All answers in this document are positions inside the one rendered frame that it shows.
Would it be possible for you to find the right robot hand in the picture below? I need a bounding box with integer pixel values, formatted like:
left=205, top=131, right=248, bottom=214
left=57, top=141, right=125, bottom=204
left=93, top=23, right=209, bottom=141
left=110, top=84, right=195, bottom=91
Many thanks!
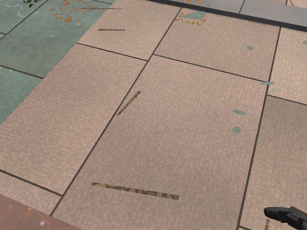
left=264, top=206, right=307, bottom=230

